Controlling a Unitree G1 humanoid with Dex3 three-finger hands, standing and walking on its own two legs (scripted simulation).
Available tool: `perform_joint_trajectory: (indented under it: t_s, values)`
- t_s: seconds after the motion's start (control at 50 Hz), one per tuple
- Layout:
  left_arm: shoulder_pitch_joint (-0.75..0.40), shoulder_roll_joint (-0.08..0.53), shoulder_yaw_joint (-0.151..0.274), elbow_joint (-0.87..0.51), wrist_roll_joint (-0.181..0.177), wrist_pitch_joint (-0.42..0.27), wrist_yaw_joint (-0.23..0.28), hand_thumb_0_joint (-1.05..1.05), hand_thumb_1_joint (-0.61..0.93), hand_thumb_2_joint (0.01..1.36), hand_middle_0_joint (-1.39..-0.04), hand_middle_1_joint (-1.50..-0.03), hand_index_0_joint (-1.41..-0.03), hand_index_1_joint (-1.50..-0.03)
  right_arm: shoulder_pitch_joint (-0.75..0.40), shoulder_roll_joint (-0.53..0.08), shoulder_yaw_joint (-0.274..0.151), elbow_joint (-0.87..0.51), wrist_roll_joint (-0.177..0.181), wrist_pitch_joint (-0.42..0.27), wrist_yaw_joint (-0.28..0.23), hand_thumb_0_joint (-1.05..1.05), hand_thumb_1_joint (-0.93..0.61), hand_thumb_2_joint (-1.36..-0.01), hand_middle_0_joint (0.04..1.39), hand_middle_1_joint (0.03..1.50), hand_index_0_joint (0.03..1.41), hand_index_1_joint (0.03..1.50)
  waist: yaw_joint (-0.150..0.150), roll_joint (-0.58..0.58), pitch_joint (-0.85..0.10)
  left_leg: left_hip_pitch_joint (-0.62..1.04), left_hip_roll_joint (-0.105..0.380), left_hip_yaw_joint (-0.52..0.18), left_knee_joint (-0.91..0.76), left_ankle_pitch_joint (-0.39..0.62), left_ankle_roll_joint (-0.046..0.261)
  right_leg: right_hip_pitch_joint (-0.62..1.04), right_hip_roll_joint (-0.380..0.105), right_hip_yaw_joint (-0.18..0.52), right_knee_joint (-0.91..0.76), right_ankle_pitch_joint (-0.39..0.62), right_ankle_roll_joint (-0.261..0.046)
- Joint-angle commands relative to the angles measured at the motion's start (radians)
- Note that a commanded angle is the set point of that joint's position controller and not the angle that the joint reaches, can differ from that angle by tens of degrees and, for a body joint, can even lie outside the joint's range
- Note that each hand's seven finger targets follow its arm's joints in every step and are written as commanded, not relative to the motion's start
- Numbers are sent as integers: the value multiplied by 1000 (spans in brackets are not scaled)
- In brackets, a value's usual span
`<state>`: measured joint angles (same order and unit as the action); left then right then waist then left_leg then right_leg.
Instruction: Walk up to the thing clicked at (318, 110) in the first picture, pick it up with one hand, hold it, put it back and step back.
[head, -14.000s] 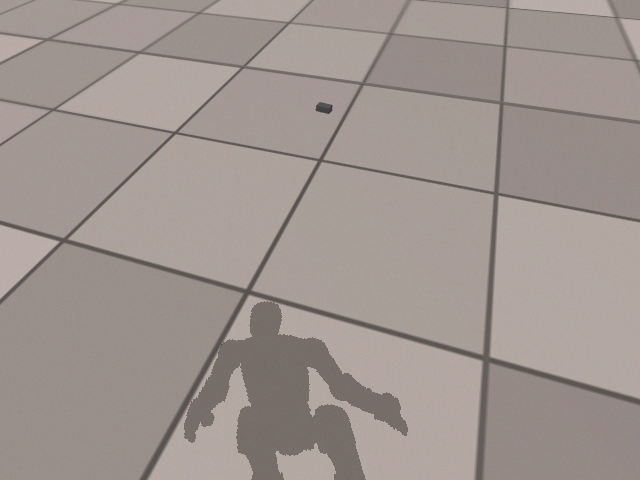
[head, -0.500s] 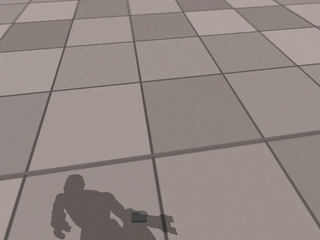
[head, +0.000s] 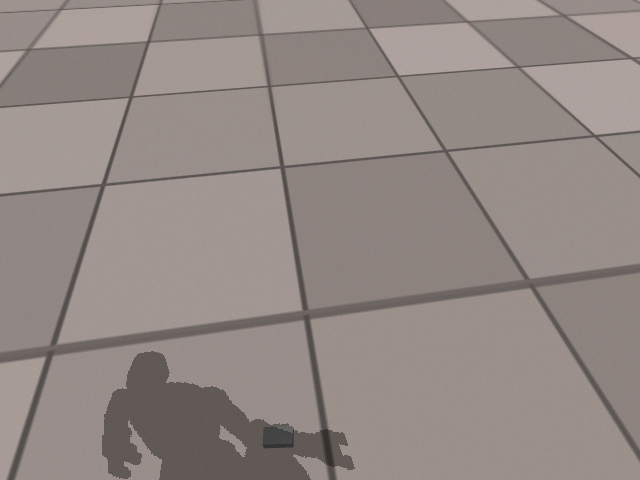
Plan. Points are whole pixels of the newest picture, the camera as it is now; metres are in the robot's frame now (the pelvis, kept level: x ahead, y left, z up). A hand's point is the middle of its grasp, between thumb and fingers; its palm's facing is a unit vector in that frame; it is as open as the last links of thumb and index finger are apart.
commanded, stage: rise first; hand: left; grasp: from above
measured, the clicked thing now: (278, 437) +0.42 +0.14 -0.77
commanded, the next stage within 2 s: none
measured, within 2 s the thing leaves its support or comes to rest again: neither
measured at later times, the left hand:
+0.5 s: hand out of the picture +0.13 +0.24 -0.19, palm faces -0.10 -0.92 -0.37, open 11.7 cm
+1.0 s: hand out of the picture +0.13 +0.25 -0.30, palm faces -0.31 -0.80 -0.52, open 12.9 cm
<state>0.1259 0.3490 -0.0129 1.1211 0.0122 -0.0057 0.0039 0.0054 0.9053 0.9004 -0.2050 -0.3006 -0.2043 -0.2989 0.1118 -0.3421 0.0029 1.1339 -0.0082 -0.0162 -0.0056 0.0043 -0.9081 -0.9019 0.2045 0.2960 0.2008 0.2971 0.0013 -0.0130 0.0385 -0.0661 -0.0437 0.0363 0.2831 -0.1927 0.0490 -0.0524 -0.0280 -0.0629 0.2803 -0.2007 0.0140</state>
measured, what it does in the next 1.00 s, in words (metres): lowers itself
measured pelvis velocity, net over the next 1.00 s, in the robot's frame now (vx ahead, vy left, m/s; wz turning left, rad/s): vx -0.05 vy -0.02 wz -0.01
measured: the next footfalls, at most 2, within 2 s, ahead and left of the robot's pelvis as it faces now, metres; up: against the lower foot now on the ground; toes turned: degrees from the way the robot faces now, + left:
none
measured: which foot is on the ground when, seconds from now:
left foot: down 0.00-1.00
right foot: down 0.00-1.00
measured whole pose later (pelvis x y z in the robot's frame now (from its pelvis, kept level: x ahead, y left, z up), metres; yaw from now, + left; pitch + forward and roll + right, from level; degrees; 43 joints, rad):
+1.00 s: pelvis -0.05 -0.02 -0.15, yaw -1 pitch +25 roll -2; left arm 0.08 0.40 0.11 0.64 0.35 0.06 -0.01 0.00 -0.34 0.76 -0.33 -0.83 -0.33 -0.83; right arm 0.14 -0.27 -0.03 0.56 0.00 -0.19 -0.02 0.01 -0.94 -0.91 0.20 0.30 0.20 0.30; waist -0.03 0.00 -0.17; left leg -1.22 0.02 0.02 1.39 -0.61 0.03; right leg -1.19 -0.02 -0.08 1.37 -0.61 -0.03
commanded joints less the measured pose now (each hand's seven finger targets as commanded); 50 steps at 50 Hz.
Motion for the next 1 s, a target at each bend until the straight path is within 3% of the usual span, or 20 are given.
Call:
perform_joint_trajectory:
  t_s: [0.0,0.08,0.1,0.12,0.14,0.16,0.2,0.22,0.24,0.28,0.32,0.36,0.42,0.58,0.72,0.76,0.86,0.9,0.94,0.98]
  values:
    - [-28,197,39,-56,1,-26,16,0,900,900,-200,-300,-200,-301,-33,-220,-38,-62,0,-21,-13,0,-900,-900,200,300,200,300,0,15,-73,9,186,-136,-22,330,-20,26,-136,102,-22,237,-34]
    - [-28,200,42,-52,0,-24,15,0,828,933,-195,-356,-190,-358,-27,-219,-38,-57,1,-20,-13,0,-934,-921,201,305,201,305,-3,16,-41,-15,183,-140,-39,267,-20,15,-135,110,-34,192,-33]
    - [-379,47,48,-403,-60,-116,33,0,748,917,-275,-381,-229,-428,-6,-63,9,-345,78,-63,-30,0,-937,-909,201,301,201,301,-126,19,56,-154,59,-29,42,110,-35,-276,33,32,64,147,-39]
    - [-514,80,57,-330,-60,-108,36,0,668,893,-275,-437,-230,-481,41,-91,2,-293,77,-58,-36,0,-870,-892,200,300,200,300,-97,32,-2,-137,51,-30,61,61,-35,-231,29,28,74,109,-40]
    - [-341,137,97,-153,-43,-64,37,0,588,909,-243,-490,-200,-533,71,-113,-10,-285,72,-45,-39,0,-870,-894,200,301,200,301,-84,-19,6,-180,48,-35,81,15,-30,-237,34,17,84,56,-46]
    - [-255,166,128,-86,-33,-45,26,0,508,896,-238,-554,-205,-586,86,-115,-17,-307,71,-36,-37,0,-860,-889,200,300,200,300,-42,-36,16,-236,52,-28,120,24,-29,-259,35,11,117,40,-47]
    - [-342,250,171,-149,4,-53,7,0,358,888,-202,-714,-197,-728,123,-118,-45,-350,57,-39,-46,0,-910,-900,200,300,200,300,-34,6,-162,-230,51,-33,211,82,-32,-274,28,28,208,92,-47]
    - [-285,263,198,-154,30,-48,-6,0,278,873,-176,-794,-187,-784,146,-119,-64,-375,48,-42,-42,0,-897,-896,200,300,200,300,-24,50,-257,-228,48,-35,257,155,-38,-271,24,30,255,149,-52]
    - [-146,226,204,-77,57,-32,-20,0,198,870,-180,-847,-198,-826,180,-120,-79,-385,38,-40,-33,0,-925,-902,200,300,200,300,-13,50,-289,-250,47,-40,300,193,-43,-294,24,30,291,160,-55]
    - [-13,218,235,-146,76,-14,-33,0,38,888,-165,-892,-182,-872,180,-113,-89,-442,34,-41,-22,0,-932,-903,200,300,200,300,46,96,-396,-242,42,-36,343,285,-55,-265,26,31,335,189,-61]
    - [-21,172,189,-202,94,26,-30,0,-120,892,-203,-874,-208,-866,145,-97,-83,-497,41,-43,-21,0,-959,-911,201,300,200,300,31,116,-346,-272,42,-41,332,258,-60,-295,32,25,324,148,-65]
    - [-118,177,172,-260,122,71,-20,0,-280,866,-246,-843,-239,-848,109,-91,-77,-539,46,-43,-22,0,-942,-907,201,300,200,300,11,73,-296,-356,40,-43,348,158,-50,-323,35,25,330,96,-60]
    - [-79,145,162,-262,128,115,-2,0,-455,856,-277,-823,-256,-841,95,-81,-69,-588,46,-57,-19,0,-931,-906,201,300,200,300,-1,23,-196,-483,50,-55,394,-42,-41,-467,42,20,384,-68,-55]
    - [-41,202,231,-553,153,92,16,0,-413,800,-317,-835,-304,-847,118,-62,-82,-651,36,-126,-32,0,-930,-907,201,300,200,300,-10,75,-344,-573,52,-58,571,-99,-35,-635,41,35,581,-116,-51]
    - [72,187,211,-693,183,130,2,0,-367,757,-342,-814,-334,-821,110,-60,-82,-669,29,-153,-48,0,-936,-909,201,300,200,300,-32,100,-390,-623,52,-61,671,-63,-35,-702,41,38,661,-88,-49]
    - [17,189,204,-694,199,131,5,0,-363,757,-337,-815,-329,-822,104,-64,-81,-669,25,-162,-49,0,-932,-908,201,300,200,300,-54,91,-368,-667,58,-77,697,-96,-36,-767,41,35,695,-114,-47]
    - [-75,195,201,-584,284,80,4,0,-359,759,-328,-827,-323,-831,79,-62,-82,-665,13,-193,-36,0,-932,-907,201,300,200,300,-56,58,-353,-877,49,-65,874,-138,-29,-950,36,36,856,-157,-50]
    - [-98,200,186,-595,326,34,3,0,-337,744,-332,-836,-334,-834,71,-71,-92,-664,11,-205,-25,0,-931,-907,201,300,200,300,-48,72,-433,-918,43,-61,944,-124,-29,-1007,35,39,932,-152,-51]
    - [-103,171,137,-602,370,-5,-3,0,-340,752,-332,-846,-332,-846,68,-78,-96,-660,13,-214,-14,0,-930,-907,200,300,200,300,-44,88,-516,-940,38,-64,1007,-87,-29,-1060,37,42,1003,-125,-53]
    - [-144,198,138,-596,423,-40,6,0,-333,756,-325,-858,-327,-857,68,-94,-104,-645,16,-218,-3,0,-923,-906,200,300,200,300,-41,94,-583,-963,39,-71,1074,-30,-30,-1116,37,42,1076,-85,-51]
